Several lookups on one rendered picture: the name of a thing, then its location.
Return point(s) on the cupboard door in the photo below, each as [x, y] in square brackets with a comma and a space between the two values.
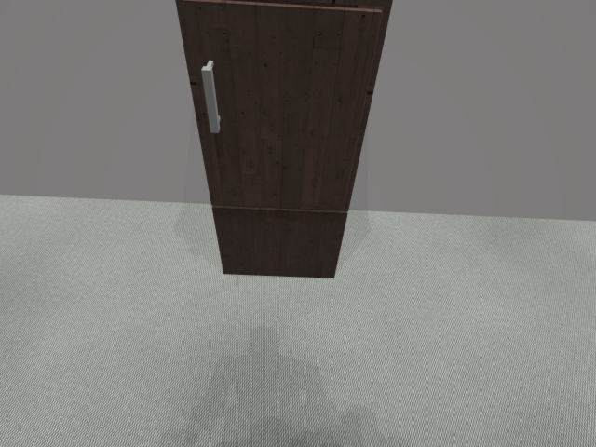
[290, 83]

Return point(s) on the handle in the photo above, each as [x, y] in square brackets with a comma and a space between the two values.
[210, 94]

